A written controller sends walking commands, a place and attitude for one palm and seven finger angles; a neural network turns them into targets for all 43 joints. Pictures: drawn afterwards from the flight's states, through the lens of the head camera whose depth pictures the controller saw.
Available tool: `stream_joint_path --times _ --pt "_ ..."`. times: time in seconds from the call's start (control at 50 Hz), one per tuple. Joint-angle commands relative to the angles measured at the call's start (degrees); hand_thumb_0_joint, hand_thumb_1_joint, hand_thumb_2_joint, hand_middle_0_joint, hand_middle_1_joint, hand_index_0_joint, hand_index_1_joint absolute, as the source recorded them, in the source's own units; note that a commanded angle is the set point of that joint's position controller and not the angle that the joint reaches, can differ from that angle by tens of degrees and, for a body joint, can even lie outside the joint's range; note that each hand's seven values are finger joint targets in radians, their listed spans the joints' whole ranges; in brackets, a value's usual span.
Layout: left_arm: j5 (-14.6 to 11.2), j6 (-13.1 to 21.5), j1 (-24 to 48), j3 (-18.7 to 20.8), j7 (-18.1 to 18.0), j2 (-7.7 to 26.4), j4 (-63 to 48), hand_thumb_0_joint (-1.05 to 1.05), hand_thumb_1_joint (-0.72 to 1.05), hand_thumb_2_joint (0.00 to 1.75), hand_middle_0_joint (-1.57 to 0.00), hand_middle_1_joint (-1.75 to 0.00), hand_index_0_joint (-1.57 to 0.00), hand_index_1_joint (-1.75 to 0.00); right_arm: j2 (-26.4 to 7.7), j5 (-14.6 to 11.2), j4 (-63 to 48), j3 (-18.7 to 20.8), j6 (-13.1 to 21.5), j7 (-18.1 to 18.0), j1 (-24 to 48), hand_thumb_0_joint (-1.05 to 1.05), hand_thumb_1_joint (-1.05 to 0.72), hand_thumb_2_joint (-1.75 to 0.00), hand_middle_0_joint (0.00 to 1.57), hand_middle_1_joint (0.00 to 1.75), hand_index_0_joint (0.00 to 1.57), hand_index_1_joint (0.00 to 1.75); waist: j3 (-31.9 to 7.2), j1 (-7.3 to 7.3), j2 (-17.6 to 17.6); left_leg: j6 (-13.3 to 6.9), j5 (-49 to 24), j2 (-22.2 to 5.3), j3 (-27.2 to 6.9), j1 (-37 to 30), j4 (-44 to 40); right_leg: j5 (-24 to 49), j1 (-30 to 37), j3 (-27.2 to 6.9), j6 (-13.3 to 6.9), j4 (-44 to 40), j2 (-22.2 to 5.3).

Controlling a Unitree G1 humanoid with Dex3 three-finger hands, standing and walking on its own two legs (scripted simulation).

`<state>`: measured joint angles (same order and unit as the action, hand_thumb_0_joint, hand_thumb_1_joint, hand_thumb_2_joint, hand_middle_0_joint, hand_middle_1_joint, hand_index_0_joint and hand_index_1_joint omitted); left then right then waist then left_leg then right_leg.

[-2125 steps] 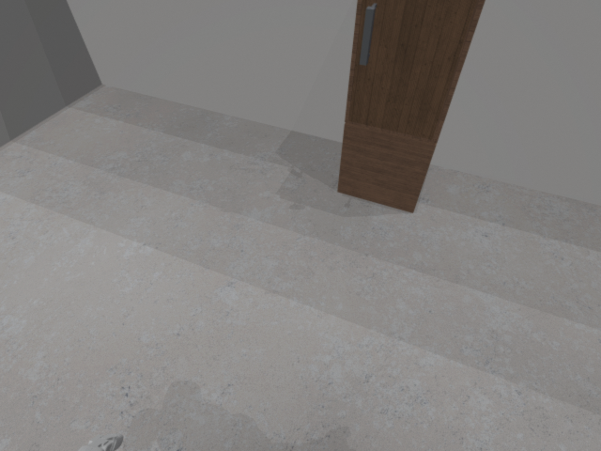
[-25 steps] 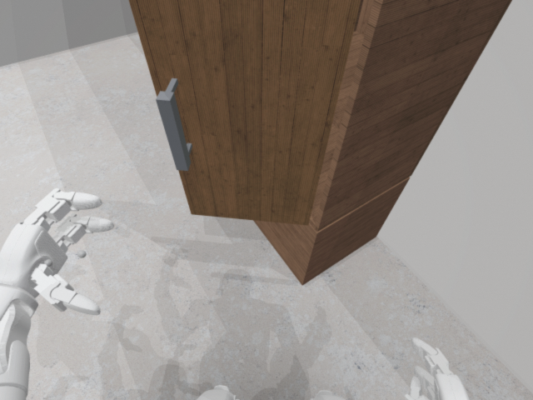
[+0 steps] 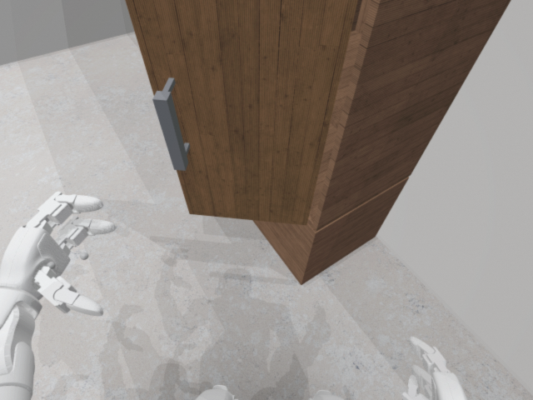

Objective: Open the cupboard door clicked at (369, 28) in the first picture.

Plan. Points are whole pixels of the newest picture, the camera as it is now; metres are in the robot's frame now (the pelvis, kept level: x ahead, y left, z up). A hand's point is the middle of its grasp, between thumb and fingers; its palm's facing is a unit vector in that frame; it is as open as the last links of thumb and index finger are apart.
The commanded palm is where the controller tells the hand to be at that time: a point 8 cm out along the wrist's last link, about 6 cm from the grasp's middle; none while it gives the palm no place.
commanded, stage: move the hooked fingers beside the handle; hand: left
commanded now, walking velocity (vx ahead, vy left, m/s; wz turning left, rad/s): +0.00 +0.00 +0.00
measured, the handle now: (176, 126) +0.57 +0.21 +0.06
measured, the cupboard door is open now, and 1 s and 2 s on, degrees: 51 51 51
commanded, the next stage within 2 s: none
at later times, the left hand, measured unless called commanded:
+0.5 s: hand (105, 205) +0.37 +0.28 +0.07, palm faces -0.04 -1.00 +0.00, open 14.0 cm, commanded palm +0.36 +0.33 +0.07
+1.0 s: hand (128, 168) +0.45 +0.27 +0.06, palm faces -0.06 -1.00 +0.00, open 14.0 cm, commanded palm +0.44 +0.32 +0.06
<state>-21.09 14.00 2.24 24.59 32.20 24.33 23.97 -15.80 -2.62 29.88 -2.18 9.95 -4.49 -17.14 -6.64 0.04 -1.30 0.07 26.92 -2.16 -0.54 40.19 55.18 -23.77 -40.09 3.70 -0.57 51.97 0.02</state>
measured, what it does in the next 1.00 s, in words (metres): stands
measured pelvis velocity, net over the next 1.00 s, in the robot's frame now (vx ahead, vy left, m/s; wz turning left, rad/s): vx -0.01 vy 0.02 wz -0.03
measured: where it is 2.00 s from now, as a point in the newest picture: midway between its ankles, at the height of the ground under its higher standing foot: outside the picture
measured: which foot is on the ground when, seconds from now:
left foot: down 0.00-1.00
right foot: down 0.00-1.00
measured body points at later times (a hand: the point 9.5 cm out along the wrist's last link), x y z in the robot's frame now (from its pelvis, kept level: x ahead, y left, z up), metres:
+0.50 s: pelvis +0.00 +0.01 -0.01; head +0.08 +0.03 +0.44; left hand +0.37 +0.33 +0.07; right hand +0.10 -0.26 -0.10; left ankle +0.00 +0.12 -0.69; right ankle +0.02 -0.12 -0.69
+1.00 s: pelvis -0.01 +0.02 -0.02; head +0.11 +0.04 +0.42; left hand +0.45 +0.32 +0.07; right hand +0.04 -0.25 -0.12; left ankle +0.00 +0.12 -0.69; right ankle +0.02 -0.12 -0.69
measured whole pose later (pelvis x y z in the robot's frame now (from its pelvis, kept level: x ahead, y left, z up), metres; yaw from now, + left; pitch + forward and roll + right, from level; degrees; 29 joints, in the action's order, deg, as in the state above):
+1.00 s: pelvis -0.01 +0.02 -0.02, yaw -2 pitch +19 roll -3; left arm -10.1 18.3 43.1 26.1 28.8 34.6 62.0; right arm -16.2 -1.2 33.2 -3.0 0.3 -3.3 -20.5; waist -6.0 6.2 -0.1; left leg -1.4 27.8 -2.5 0.7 51.9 60.3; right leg -23.1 -51.6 2.3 0.8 55.5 0.3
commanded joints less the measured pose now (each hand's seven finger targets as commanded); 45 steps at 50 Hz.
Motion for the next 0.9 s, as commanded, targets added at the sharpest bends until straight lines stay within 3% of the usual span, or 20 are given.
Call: stream_joint_path --times 0.0,0.06,0.1,0.14,0.18,0.28,0.3,0.4,0.42,0.44,0.48,0.5,0.52,0.54,0.58,0.68,0.7,0.74,0.84,0.88 --pt "-1.2 4.0 20.8 3.8 0.1 15.6 -9.3 0.0 -0.5 0.3 -0.3 -1.2 -0.3 -1.2 -8.5 -0.2 -6.6 3.6 3.0 -1.4 0.1 0.0 -0.9 -0.9 0.2 0.3 0.2 0.3 -11.8 2.12 -2.8 -1.3 -12.9 2.0 -0.1 -5.3 -7.2 10.4 7.3 -2.6 -0.4 -6.7 1.7" --pt "-0.2 4.3 24.2 2.6 -0.2 15.1 -7.1 0.0 -0.5 0.3 -0.3 -1.2 -0.3 -1.2 -8.5 -0.2 -6.1 3.5 3.0 -1.7 0.0 0.0 -0.9 -0.9 0.2 0.3 0.2 0.3 -13.2 1.73 -4.7 -1.2 -12.4 2.1 -0.7 -6.4 -7.8 9.2 6.5 -2.3 -0.7 -6.4 1.3" --pt "0.3 4.2 25.9 4.4 -0.2 17.8 -5.5 0.0 -0.5 0.3 -0.3 -1.2 -0.3 -1.2 -8.8 0.0 -5.8 3.6 2.5 -1.8 -0.6 0.0 -0.9 -0.9 0.2 0.3 0.2 0.3 -16.0 1.46 -2.4 -1.3 -14.6 1.9 -0.5 -6.2 -7.1 11.6 8.5 -2.6 -0.7 -5.7 1.4" --pt "1.1 4.1 26.6 2.8 -0.2 16.6 -4.5 0.0 -0.5 0.3 -0.3 -1.2 -0.3 -1.2 -8.6 -0.1 -6.0 3.4 2.2 -1.5 -0.6 0.0 -0.9 -0.9 0.2 0.3 0.2 0.3 -15.9 1.31 -5.4 -1.0 -15.4 2.0 -0.7 -7.0 -7.6 12.0 7.3 -2.0 -0.9 -5.1 1.3" --pt "0.9 3.7 27.8 2.6 -0.4 16.3 -2.7 0.0 -0.5 0.3 -0.3 -1.2 -0.3 -1.2 -8.7 0.0 -6.0 3.4 1.7 -1.5 -0.9 0.0 -0.9 -0.9 0.2 0.3 0.2 0.3 -16.0 1.21 -4.2 -1.0 -16.2 1.8 -0.8 -7.3 -7.6 12.4 7.0 -1.8 -1.1 -5.0 1.6" --pt "2.0 3.5 31.4 5.8 -1.7 20.5 3.1 0.0 -0.5 0.3 -0.3 -1.2 -0.3 -1.2 -9.3 0.2 -5.6 3.4 -0.1 -1.1 -2.0 0.0 -0.9 -0.9 0.2 0.3 0.2 0.3 -16.1 1.0 -2.5 -0.8 -16.2 1.7 -0.5 -4.6 -7.4 13.1 8.4 -2.0 -1.1 -4.7 1.5" --pt "2.3 3.5 31.7 4.8 -1.6 19.1 4.3 0.0 -0.5 0.3 -0.3 -1.2 -0.3 -1.2 -9.0 0.1 -5.8 3.4 -0.4 -0.9 -2.1 0.0 -0.9 -0.9 0.2 0.3 0.2 0.3 -16.6 1.3 -2.7 -1.0 -16.5 1.8 0.0 -4.7 -7.3 13.8 8.3 -2.2 -0.8 -4.7 1.6" --pt "2.8 5.4 36.6 6.1 -0.9 21.8 7.3 0.0 -0.5 0.3 -0.3 -1.2 -0.3 -1.2 -9.5 0.3 -5.1 3.8 -1.9 -0.7 -3.7 0.0 -0.9 -0.9 0.2 0.3 0.2 0.3 -18.7 1.78 -2.9 -1.0 -17.3 1.6 0.0 -4.4 -6.5 14.8 8.0 -2.5 -0.9 -4.1 1.8" --pt "3.1 5.9 37.5 5.8 -0.7 21.8 7.4 0.0 -0.5 0.3 -0.3 -1.2 -0.3 -1.2 -9.5 0.3 -4.8 3.9 -2.1 -0.6 -3.9 0.0 -0.9 -0.9 0.2 0.3 0.2 0.3 -19.0 1.94 -4.5 -0.9 -18.1 1.6 0.0 -5.0 -6.4 15.3 7.5 -2.4 -1.0 -3.9 1.8" --pt "3.0 5.9 37.7 4.7 -0.4 20.3 8.3 0.0 -0.5 0.3 -0.3 -1.2 -0.3 -1.2 -9.4 0.3 -4.9 3.9 -2.3 -0.5 -4.1 0.0 -0.9 -0.9 0.2 0.3 0.2 0.3 -18.8 2.16 -4.0 -1.0 -18.1 1.6 0.1 -5.1 -6.3 15.4 7.1 -2.3 -0.9 -3.9 1.8" --pt "2.9 6.4 39.7 6.3 -0.2 22.8 9.8 0.0 -0.5 0.3 -0.3 -1.2 -0.3 -1.2 -9.9 0.4 -4.2 4.0 -2.8 -0.7 -5.0 0.0 -0.9 -0.9 0.2 0.3 0.2 0.3 -19.3 2.26 -3.2 -1.1 -19.3 1.4 -0.2 -4.7 -5.8 16.1 7.0 -2.2 -1.1 -3.4 2.1" --pt "3.2 6.4 41.7 5.1 0.1 21.9 10.4 0.0 -0.5 0.3 -0.3 -1.2 -0.3 -1.2 -9.9 0.4 -3.9 4.0 -3.0 -0.6 -5.2 0.0 -0.9 -0.9 0.2 0.3 0.2 0.3 -20.3 3.0 -3.5 -1.2 -19.7 1.3 -0.1 -5.3 -5.6 16.7 6.4 -2.3 -0.8 -3.4 2.0" --pt "3.6 6.4 41.3 5.8 0.1 22.7 11.5 0.0 -0.5 0.3 -0.3 -1.2 -0.3 -1.2 -10.0 0.3 -3.7 4.2 -3.3 -0.6 -5.7 0.0 -0.9 -0.9 0.2 0.3 0.2 0.3 -19.9 2.43 -5.0 -0.9 -20.2 1.3 -0.4 -5.6 -5.8 16.4 5.6 -2.1 -1.0 -3.2 1.9" --pt "3.7 6.5 43.9 3.7 0.3 21.0 11.3 0.0 -0.5 0.3 -0.3 -1.2 -0.3 -1.2 -9.8 0.3 -3.5 4.1 -3.4 -0.4 -5.5 0.0 -0.9 -0.9 0.2 0.3 0.2 0.3 -19.6 3.39 -5.5 -1.0 -19.5 1.3 -0.3 -5.9 -5.5 15.8 4.5 -2.1 -0.9 -3.4 1.9" --pt "4.0 6.6 46.2 5.2 0.1 23.5 14.1 0.0 -0.5 0.3 -0.3 -1.2 -0.3 -1.2 -10.3 0.5 -2.8 4.1 -4.0 -0.7 -6.4 0.0 -0.9 -0.9 0.2 0.3 0.2 0.3 -19.4 3.6 -3.8 -1.2 -19.3 1.2 -0.5 -4.7 -5.0 15.6 4.2 -2.1 -1.1 -3.1 2.2" --pt "5.0 7.8 51.5 4.1 -0.4 23.6 15.0 0.0 -0.5 0.3 -0.3 -1.2 -0.3 -1.2 -10.3 0.7 -2.3 4.1 -5.0 -0.3 -7.4 0.0 -0.9 -0.9 0.2 0.3 0.2 0.3 -22.2 4.02 -6.7 -0.7 -22.3 0.9 -1.4 -8.0 -4.6 15.6 1.6 -1.5 -1.3 -2.2 2.3" --pt "5.6 8.0 52.2 5.1 -0.6 25.1 15.3 0.0 -0.5 0.3 -0.3 -1.2 -0.3 -1.2 -10.5 0.8 -1.9 4.3 -5.2 -0.2 -7.8 0.0 -0.9 -0.9 0.2 0.3 0.2 0.3 -23.6 3.71 -7.7 -0.4 -23.1 0.6 -1.6 -9.3 -4.6 15.4 0.8 -1.4 -1.2 -2.1 2.2" --pt "6.1 7.5 52.8 3.1 -1.1 22.9 18.2 0.0 -0.5 0.3 -0.3 -1.2 -0.3 -1.2 -10.5 0.8 -1.7 4.2 -5.8 0.0 -8.2 0.0 -0.9 -0.9 0.2 0.3 0.2 0.3 -21.9 4.54 -6.6 -0.4 -22.2 0.5 -1.8 -9.0 -4.6 14.2 -1.0 -1.0 -1.1 -2.4 2.3" --pt "8.2 7.4 58.6 4.4 -2.8 26.4 24.1 0.0 -0.5 0.3 -0.3 -1.2 -0.3 -1.2 -11.1 1.0 -0.9 4.0 -7.2 -0.1 -9.5 0.0 -0.9 -0.9 0.2 0.3 0.2 0.3 -21.3 5.28 -4.9 -0.7 -19.3 0.5 -1.9 -6.1 -4.1 12.8 -1.5 -1.2 -1.0 -2.1 2.2" --pt "8.4 8.1 61.8 3.5 -3.1 26.0 24.4 0.0 -0.5 0.3 -0.3 -1.2 -0.3 -1.2 -10.8 1.2 -1.0 3.6 -7.5 0.0 -9.7 0.0 -0.9 -0.9 0.2 0.3 0.2 0.3 -21.8 5.79 -6.5 -0.7 -19.7 0.6 -1.7 -5.8 -3.5 13.3 -1.6 -1.4 -1.2 -1.6 2.3"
